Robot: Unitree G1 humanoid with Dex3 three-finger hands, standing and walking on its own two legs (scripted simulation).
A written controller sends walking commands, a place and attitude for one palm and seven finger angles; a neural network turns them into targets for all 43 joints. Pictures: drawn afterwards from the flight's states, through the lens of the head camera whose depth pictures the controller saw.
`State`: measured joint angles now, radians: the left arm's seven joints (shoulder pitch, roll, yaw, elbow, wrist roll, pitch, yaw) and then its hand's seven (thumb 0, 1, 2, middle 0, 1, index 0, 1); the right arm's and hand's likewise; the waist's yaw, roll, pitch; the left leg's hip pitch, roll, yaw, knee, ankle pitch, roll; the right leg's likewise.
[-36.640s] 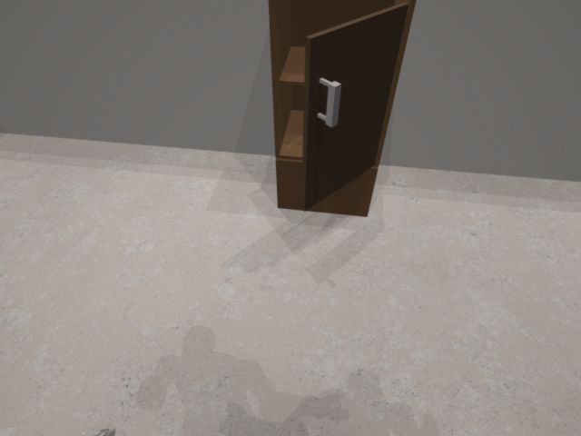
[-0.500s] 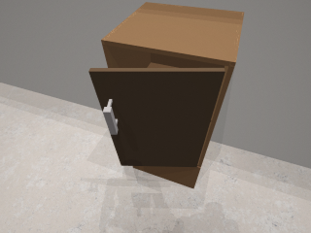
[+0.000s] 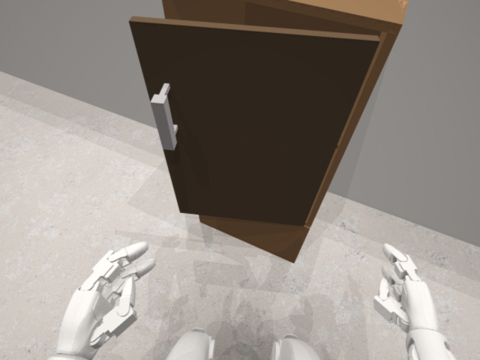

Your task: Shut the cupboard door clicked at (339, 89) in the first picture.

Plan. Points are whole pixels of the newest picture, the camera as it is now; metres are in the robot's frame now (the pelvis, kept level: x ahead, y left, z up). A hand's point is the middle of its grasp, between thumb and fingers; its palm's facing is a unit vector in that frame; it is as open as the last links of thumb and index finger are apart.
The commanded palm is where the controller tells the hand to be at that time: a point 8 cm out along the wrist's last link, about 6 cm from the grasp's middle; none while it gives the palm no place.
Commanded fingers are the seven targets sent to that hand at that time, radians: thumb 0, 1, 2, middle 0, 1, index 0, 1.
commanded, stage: raise the hand and make a fist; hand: left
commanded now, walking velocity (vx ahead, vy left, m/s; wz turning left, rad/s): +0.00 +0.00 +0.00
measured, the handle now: (167, 117) +0.53 +0.20 +0.08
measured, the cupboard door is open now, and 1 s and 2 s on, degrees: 19 19 19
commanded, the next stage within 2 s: bring the fist close to the handle in 1.52 s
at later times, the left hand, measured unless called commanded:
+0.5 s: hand (109, 282) +0.21 +0.21 +0.06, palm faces -0.01 -1.00 -0.04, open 3.9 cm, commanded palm +0.18 +0.26 +0.06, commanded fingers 0.00 0.90 0.90 -1.02 -1.20 -1.02 -1.20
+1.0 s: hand (95, 262) +0.23 +0.23 +0.08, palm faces -0.01 -1.00 -0.06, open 3.1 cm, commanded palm +0.21 +0.28 +0.08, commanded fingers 0.00 0.90 0.90 -1.30 -1.50 -1.30 -1.50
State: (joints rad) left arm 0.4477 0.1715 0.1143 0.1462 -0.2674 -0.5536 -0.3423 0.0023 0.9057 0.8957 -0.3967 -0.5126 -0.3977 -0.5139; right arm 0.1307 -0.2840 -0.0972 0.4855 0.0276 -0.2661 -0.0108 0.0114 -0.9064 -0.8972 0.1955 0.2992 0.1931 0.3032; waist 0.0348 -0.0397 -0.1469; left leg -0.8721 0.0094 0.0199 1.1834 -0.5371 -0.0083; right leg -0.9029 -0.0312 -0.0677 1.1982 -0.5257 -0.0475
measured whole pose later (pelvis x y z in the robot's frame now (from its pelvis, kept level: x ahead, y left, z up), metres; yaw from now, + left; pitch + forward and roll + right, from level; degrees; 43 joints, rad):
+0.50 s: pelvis +0.00 +0.03 +0.00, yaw +0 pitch +15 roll -2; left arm 0.45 0.22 0.15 -0.05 -0.29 -0.40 -0.26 0.01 0.90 0.90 -0.85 -1.01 -0.85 -1.01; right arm 0.31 -0.23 -0.01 0.54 0.03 -0.20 -0.06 0.02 -0.90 -0.90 0.20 0.30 0.20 0.30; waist 0.00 0.03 -0.14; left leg -0.91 0.01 0.00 1.19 -0.54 0.02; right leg -0.90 -0.02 -0.09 1.13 -0.49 -0.01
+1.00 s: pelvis +0.02 +0.04 +0.02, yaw +0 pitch +13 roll -3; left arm 0.41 0.25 0.13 -0.09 -0.25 -0.33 -0.24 0.01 0.90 0.90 -1.26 -1.46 -1.26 -1.46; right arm 0.25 -0.22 0.04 0.44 0.02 -0.16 -0.03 0.01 -0.90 -0.90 0.20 0.30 0.20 0.30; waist 0.02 0.04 -0.14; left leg -0.82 0.00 -0.01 1.12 -0.54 0.04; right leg -0.79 -0.03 -0.10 1.05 -0.48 0.01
